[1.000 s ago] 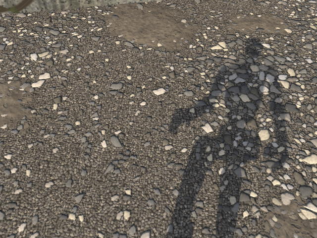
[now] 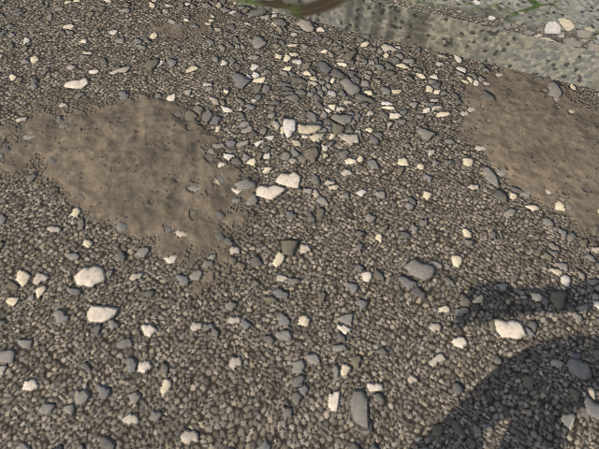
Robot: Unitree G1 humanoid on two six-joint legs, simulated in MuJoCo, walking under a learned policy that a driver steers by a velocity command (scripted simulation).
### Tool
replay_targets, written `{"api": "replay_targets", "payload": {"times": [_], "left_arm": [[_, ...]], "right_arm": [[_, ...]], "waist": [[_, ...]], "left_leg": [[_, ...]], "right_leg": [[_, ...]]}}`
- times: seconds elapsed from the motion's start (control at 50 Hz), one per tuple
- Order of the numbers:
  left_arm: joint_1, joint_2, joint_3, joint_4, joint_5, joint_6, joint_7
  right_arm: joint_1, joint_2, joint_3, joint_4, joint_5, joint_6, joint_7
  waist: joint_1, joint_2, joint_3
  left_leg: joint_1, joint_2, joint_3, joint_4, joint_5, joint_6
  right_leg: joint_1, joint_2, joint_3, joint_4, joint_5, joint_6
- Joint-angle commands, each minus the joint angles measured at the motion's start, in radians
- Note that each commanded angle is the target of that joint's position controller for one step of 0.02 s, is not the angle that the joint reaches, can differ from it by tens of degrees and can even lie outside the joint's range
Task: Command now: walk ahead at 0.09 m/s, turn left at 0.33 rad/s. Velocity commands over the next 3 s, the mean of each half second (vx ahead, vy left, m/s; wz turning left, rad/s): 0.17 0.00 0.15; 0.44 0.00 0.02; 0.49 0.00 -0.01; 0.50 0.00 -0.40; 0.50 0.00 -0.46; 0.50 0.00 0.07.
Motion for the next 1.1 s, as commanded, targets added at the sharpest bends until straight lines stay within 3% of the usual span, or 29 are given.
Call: {"api": "replay_targets", "payload": {"times": [0.02,0.12,0.16,0.18,0.2,0.22,0.24,0.26,0.3,0.38,0.42,0.44,0.46,0.48,0.54,0.58,0.62,0.7,0.76,0.78,0.8,0.82,0.84,0.86,0.88,0.92,0.96,1.04,1.1], "left_arm": [[0.053,0.067,0.015,-0.036,-0.007,0.006,-0.002],[0.027,0.071,0.016,-0.045,-0.006,-0.008,-0.017],[0.063,0.059,0.012,-0.035,0.004,-0.023,-0.026],[0.075,0.112,0.019,-0.040,0.019,-0.028,-0.023],[0.042,0.169,0.029,-0.045,0.022,-0.022,-0.017],[0.045,0.075,0.008,-0.024,0.019,-0.018,-0.020],[0.042,0.044,-0.001,-0.023,0.011,-0.018,-0.029],[0.054,0.071,0.007,-0.015,0.002,-0.013,-0.031],[0.091,0.137,0.022,-0.005,-0.007,-0.012,-0.030],[0.060,0.106,0.016,-0.019,-0.024,-0.010,-0.022],[0.002,0.033,-0.005,-0.056,-0.024,-0.030,-0.025],[-0.024,0.020,-0.008,-0.082,-0.023,-0.049,-0.028],[-0.058,0.055,0.000,-0.099,-0.030,-0.066,-0.030],[-0.077,0.074,0.008,-0.109,-0.038,-0.080,-0.036],[-0.074,0.051,0.003,-0.103,-0.035,-0.091,-0.060],[-0.110,0.018,-0.010,-0.114,-0.032,-0.089,-0.083],[-0.137,-0.023,-0.027,-0.122,-0.028,-0.087,-0.103],[-0.130,0.037,-0.011,-0.132,-0.037,-0.075,-0.099],[0.048,0.109,0.028,-0.083,-0.027,-0.067,-0.075],[0.195,0.140,0.046,-0.046,-0.027,-0.062,-0.064],[0.323,0.234,0.064,-0.031,-0.008,-0.056,-0.055],[0.352,0.229,0.053,-0.021,-0.009,-0.057,-0.065],[0.276,0.164,0.034,-0.025,-0.024,-0.062,-0.067],[0.205,0.137,0.025,-0.032,-0.028,-0.063,-0.069],[0.152,0.117,0.019,-0.036,-0.014,-0.065,-0.072],[0.093,0.075,0.009,-0.038,0.005,-0.075,-0.077],[0.093,0.067,0.009,-0.024,-0.004,-0.089,-0.075],[0.154,0.099,0.018,0.015,-0.010,-0.090,-0.059],[0.199,0.116,0.020,0.037,-0.018,-0.081,-0.048]], "right_arm": [[-0.031,-0.139,-0.031,-0.066,-0.005,-0.001,-0.015],[-0.028,-0.110,-0.010,-0.039,-0.009,0.007,-0.003],[-0.022,-0.076,0.007,-0.026,0.001,0.006,-0.002],[0.019,-0.048,0.017,-0.024,-0.018,-0.002,-0.003],[0.113,-0.046,0.013,-0.011,-0.025,-0.011,0.001],[0.089,-0.045,0.019,-0.010,-0.028,-0.010,-0.001],[0.040,-0.066,0.015,-0.010,-0.024,-0.004,-0.002],[-0.003,-0.067,0.011,-0.010,-0.016,0.004,-0.002],[-0.028,-0.068,0.007,-0.020,-0.009,0.010,0.004],[0.047,-0.040,0.006,0.018,0.002,-0.039,0.016],[0.125,-0.091,-0.012,0.050,0.004,-0.054,0.019],[0.182,-0.145,-0.028,0.063,0.009,-0.058,0.022],[0.210,-0.154,-0.030,0.066,0.009,-0.064,0.023],[0.244,-0.143,-0.028,0.076,0.004,-0.073,0.019],[0.263,-0.116,-0.021,0.086,0.011,-0.076,0.008],[0.233,-0.093,-0.011,0.083,0.015,-0.057,0.005],[0.214,-0.109,-0.013,0.077,0.017,-0.050,0.000],[0.227,-0.168,-0.031,0.088,0.024,-0.060,0.002],[0.220,-0.162,-0.030,0.100,0.024,-0.062,-0.002],[0.219,-0.137,-0.020,0.095,0.013,-0.063,-0.005],[0.291,-0.048,0.007,0.067,-0.008,-0.070,-0.005],[0.346,-0.009,0.020,0.070,0.013,-0.088,-0.003],[0.254,-0.108,-0.007,0.062,0.042,-0.094,0.004],[0.166,-0.135,-0.013,0.040,0.048,-0.096,0.006],[0.132,-0.123,-0.012,0.039,0.031,-0.096,0.001],[0.166,-0.093,-0.014,0.058,0.017,-0.079,0.000],[0.175,-0.067,-0.011,0.070,0.014,-0.063,-0.002],[0.031,-0.057,-0.008,0.028,-0.002,-0.066,-0.003],[-0.069,-0.034,0.003,0.007,0.003,-0.081,0.008]], "waist": [[0.019,0.135,-0.201],[0.005,0.157,-0.159],[0.042,0.128,-0.147],[0.017,0.045,-0.171],[-0.062,-0.132,-0.182],[-0.041,-0.182,-0.214],[-0.016,-0.153,-0.193],[0.009,-0.147,-0.161],[0.027,-0.175,-0.058],[-0.014,-0.150,-0.035],[-0.033,0.043,-0.045],[-0.049,0.202,-0.032],[-0.073,0.241,0.013],[-0.080,0.209,0.022],[-0.065,0.112,-0.030],[-0.057,0.117,-0.016],[-0.058,0.133,-0.013],[-0.031,0.162,0.000],[0.080,0.139,-0.092],[0.149,0.114,-0.177],[0.150,-0.105,-0.325],[0.125,-0.286,-0.419],[0.121,-0.169,-0.255],[0.101,-0.098,-0.132],[0.071,-0.033,-0.084],[0.008,-0.074,-0.071],[-0.008,-0.075,-0.067],[0.023,-0.020,-0.019],[0.061,-0.015,-0.006]], "left_leg": [[0.082,0.250,-0.182,-0.094,0.256,0.153],[0.102,0.265,-0.237,-0.023,0.224,0.144],[0.077,0.219,-0.233,0.027,0.177,0.079],[0.043,0.161,-0.194,0.091,0.058,0.021],[-0.030,0.056,-0.094,0.159,-0.222,-0.029],[0.012,0.072,-0.038,0.138,-0.275,-0.068],[0.047,0.075,-0.017,0.119,-0.247,-0.076],[0.039,0.051,0.020,0.139,-0.263,-0.073],[-0.012,0.047,0.066,0.187,-0.297,-0.063],[0.140,0.085,0.068,0.064,-0.227,0.001],[0.219,0.181,-0.119,-0.059,-0.351,0.071],[0.312,0.308,-0.334,-0.163,-0.369,0.142],[0.374,0.404,-0.477,-0.204,-0.261,0.207],[0.462,0.448,-0.515,-0.194,-0.117,0.237],[0.584,0.421,-0.364,-0.168,0.112,0.191],[0.491,0.355,-0.236,-0.212,0.144,0.148],[0.356,0.298,-0.128,-0.238,0.161,0.119],[0.244,0.323,-0.091,-0.262,0.147,0.088],[0.246,0.289,-0.013,-0.030,0.476,0.029],[0.145,0.249,0.024,0.168,0.452,-0.002],[-0.136,0.139,0.076,0.561,0.078,-0.063],[-0.303,0.043,-0.033,0.775,-0.456,-0.075],[-0.408,0.111,-0.051,0.869,-0.400,-0.067],[-0.424,0.161,-0.010,0.847,-0.304,-0.051],[-0.380,0.199,0.003,0.804,-0.223,-0.047],[-0.267,0.245,-0.008,0.730,-0.136,-0.048],[-0.247,0.250,0.007,0.686,-0.097,-0.061],[-0.361,0.258,0.010,0.484,0.087,-0.096],[-0.334,0.232,0.038,0.296,0.221,-0.101]], "right_leg": [[0.146,0.000,-0.012,-0.096,0.084,0.007],[0.257,0.022,-0.030,-0.304,0.027,-0.024],[0.405,0.012,-0.028,-0.551,0.256,-0.066],[0.501,-0.102,0.076,-0.558,0.481,-0.104],[0.561,-0.211,0.173,-0.522,0.666,-0.202],[0.504,-0.237,0.227,-0.560,0.420,-0.270],[0.468,-0.176,0.203,-0.590,0.161,-0.244],[0.440,-0.132,0.179,-0.612,-0.069,-0.214],[0.377,-0.160,0.240,-0.686,-0.361,-0.227],[0.281,-0.136,0.188,-0.650,-0.264,-0.220],[0.196,0.009,-0.018,-0.411,-0.116,-0.145],[0.062,0.080,-0.119,-0.239,-0.079,-0.104],[-0.082,0.066,-0.088,-0.140,-0.195,-0.106],[-0.203,0.038,-0.051,-0.019,-0.283,-0.117],[-0.331,-0.030,-0.042,0.070,-0.166,-0.132],[-0.229,-0.028,-0.084,-0.069,-0.056,-0.111],[-0.055,0.006,-0.129,-0.209,0.090,-0.093],[0.182,0.045,-0.128,-0.356,0.236,-0.110],[0.437,0.085,-0.151,-0.403,0.212,-0.171],[0.641,0.046,-0.114,-0.385,0.201,-0.201],[0.947,-0.208,0.253,-0.423,0.051,-0.309],[1.003,-0.334,0.693,-0.658,-0.218,-0.389],[0.878,-0.310,0.646,-0.712,-0.362,-0.350],[0.730,-0.283,0.506,-0.720,-0.291,-0.323],[0.605,-0.240,0.398,-0.731,-0.165,-0.312],[0.462,-0.169,0.256,-0.775,-0.023,-0.302],[0.419,-0.148,0.180,-0.814,0.053,-0.318],[0.460,-0.147,0.105,-0.851,0.165,-0.328],[0.486,-0.122,0.032,-0.850,0.226,-0.301]]}}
